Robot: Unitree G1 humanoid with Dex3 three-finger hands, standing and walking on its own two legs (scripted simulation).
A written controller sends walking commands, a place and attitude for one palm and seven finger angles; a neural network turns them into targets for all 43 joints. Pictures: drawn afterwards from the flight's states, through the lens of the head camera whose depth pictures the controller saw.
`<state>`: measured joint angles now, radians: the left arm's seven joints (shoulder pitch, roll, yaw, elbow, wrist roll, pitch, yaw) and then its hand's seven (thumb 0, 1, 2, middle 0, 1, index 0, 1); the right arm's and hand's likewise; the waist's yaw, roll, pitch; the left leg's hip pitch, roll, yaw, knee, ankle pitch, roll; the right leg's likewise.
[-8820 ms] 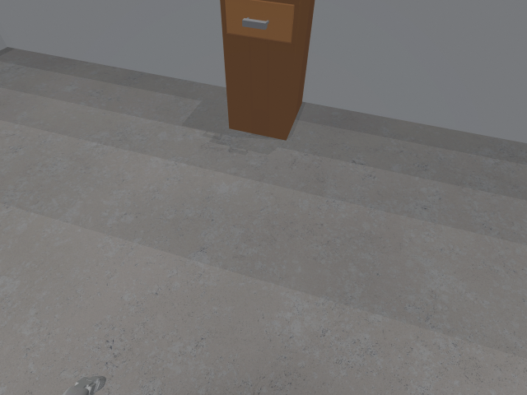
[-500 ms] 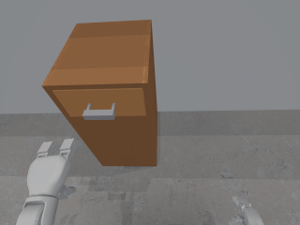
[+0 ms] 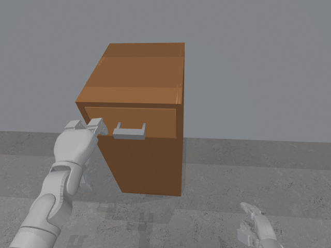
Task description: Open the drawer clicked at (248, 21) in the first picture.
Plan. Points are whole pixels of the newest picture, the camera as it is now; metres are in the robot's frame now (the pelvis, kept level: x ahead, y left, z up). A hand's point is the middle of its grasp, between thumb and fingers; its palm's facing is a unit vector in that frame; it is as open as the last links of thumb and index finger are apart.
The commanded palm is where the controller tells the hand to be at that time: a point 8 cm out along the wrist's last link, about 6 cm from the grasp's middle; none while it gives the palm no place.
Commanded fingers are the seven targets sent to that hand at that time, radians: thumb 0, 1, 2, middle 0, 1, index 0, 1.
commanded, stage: raise the hand with hooked fingers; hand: left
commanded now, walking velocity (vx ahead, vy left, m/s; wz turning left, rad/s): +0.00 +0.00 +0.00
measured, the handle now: (130, 129) +0.52 +0.22 -0.09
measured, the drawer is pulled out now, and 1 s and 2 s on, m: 0.00 0.00 0.00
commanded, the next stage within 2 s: move the hooked fingers above the handle in 0.42 s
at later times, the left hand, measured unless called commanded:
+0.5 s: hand (90, 155) +0.30 +0.23 +0.07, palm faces +0.03 -0.09 -0.99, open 13.9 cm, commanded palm +0.28 +0.24 +0.13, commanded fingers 0.00 -0.50 0.30 -0.30 -1.20 -0.30 -1.20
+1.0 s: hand (109, 147) +0.35 +0.21 +0.04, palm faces -0.01 -0.07 -1.00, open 13.9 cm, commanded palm +0.33 +0.22 +0.09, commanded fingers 0.00 -0.50 0.30 -0.30 -1.20 -0.30 -1.20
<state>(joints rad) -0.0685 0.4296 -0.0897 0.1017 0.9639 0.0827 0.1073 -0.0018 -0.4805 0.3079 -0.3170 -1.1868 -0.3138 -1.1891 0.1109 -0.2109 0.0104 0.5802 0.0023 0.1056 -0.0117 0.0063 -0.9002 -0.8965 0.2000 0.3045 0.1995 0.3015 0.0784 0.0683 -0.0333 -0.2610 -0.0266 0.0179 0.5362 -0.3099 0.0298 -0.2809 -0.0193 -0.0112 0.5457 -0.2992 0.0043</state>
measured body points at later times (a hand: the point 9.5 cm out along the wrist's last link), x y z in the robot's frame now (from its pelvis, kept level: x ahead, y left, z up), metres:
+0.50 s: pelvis -0.01 +0.00 +0.00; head +0.01 -0.03 +0.45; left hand +0.29 +0.23 +0.12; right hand +0.16 -0.24 -0.11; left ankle -0.02 +0.10 -0.73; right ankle -0.01 -0.12 -0.73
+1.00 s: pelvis +0.00 -0.02 +0.00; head +0.03 -0.05 +0.44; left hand +0.34 +0.21 +0.10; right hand +0.16 -0.26 -0.12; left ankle -0.02 +0.10 -0.73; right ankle -0.01 -0.12 -0.73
